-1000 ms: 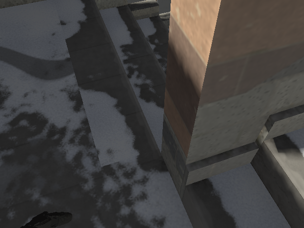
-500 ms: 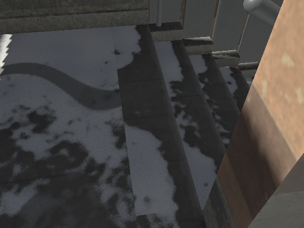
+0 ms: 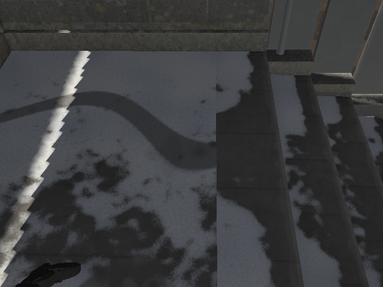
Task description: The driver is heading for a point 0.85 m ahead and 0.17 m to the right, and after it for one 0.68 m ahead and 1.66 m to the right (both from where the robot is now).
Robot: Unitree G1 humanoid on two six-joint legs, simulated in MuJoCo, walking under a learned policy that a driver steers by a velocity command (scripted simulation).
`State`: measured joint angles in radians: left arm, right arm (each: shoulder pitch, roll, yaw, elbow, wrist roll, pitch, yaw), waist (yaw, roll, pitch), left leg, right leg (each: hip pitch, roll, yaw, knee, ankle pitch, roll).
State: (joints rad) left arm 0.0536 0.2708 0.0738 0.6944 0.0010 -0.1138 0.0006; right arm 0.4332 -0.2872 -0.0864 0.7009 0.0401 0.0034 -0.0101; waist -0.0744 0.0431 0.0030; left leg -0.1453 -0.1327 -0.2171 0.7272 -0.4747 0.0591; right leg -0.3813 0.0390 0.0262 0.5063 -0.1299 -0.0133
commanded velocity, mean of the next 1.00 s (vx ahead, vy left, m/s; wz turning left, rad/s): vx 0.30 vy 0.00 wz -0.23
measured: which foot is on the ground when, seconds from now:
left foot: up 0.00-0.38, down 0.40-0.92, up 0.94-1.00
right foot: down 0.00-0.40, up 0.42-0.88, down 0.90-1.00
